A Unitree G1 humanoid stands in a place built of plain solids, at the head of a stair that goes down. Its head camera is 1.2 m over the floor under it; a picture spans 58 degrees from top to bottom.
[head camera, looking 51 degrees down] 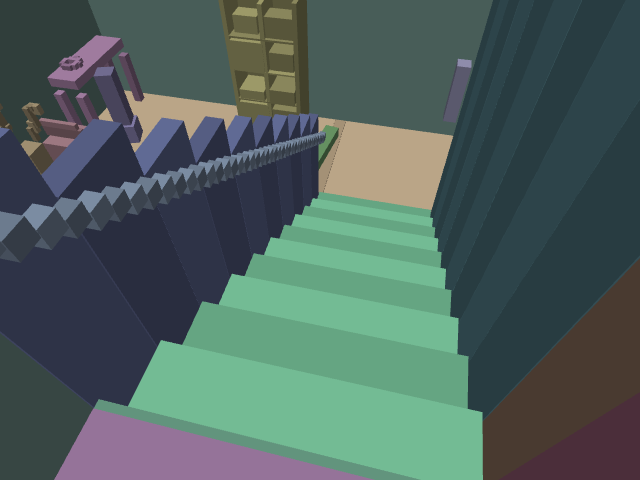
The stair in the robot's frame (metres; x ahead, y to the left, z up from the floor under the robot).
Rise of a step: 0.18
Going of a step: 0.27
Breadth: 1.08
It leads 13 degrees to the right of straight ahead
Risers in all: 11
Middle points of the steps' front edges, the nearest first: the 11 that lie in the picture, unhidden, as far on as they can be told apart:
0.29 0.08 0.00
0.55 0.02 -0.18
0.81 -0.04 -0.36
1.07 -0.10 -0.54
1.34 -0.16 -0.71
1.60 -0.22 -0.89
1.86 -0.28 -1.07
2.12 -0.34 -1.25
2.38 -0.40 -1.43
2.65 -0.46 -1.61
2.91 -0.52 -1.79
